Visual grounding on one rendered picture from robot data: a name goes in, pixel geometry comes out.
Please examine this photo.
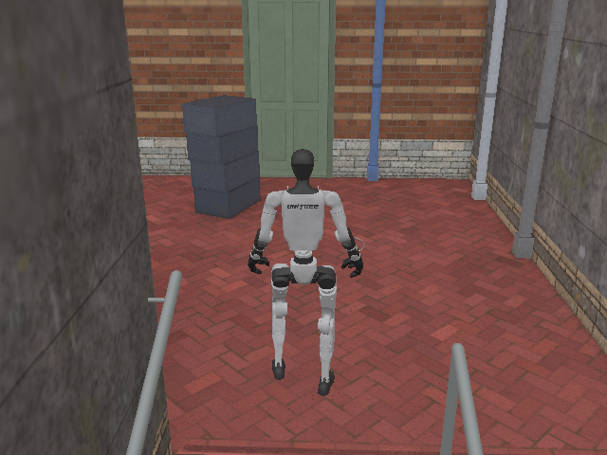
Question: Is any right robot hand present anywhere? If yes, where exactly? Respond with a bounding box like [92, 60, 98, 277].
[341, 255, 363, 278]

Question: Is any left robot hand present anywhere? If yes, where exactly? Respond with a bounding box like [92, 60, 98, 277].
[248, 255, 269, 274]

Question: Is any right robot forearm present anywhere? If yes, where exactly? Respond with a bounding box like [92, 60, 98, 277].
[341, 227, 360, 261]

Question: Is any left robot foot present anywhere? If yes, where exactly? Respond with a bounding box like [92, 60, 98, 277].
[272, 359, 285, 380]

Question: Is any right robot thigh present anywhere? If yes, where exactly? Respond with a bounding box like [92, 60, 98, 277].
[317, 265, 337, 335]

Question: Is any robot right upper arm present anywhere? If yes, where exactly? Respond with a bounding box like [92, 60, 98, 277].
[322, 191, 351, 243]

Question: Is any robot left upper arm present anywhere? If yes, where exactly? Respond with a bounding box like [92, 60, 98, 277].
[258, 191, 283, 243]

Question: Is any left robot forearm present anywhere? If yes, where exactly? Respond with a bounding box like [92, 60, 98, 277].
[250, 228, 267, 260]

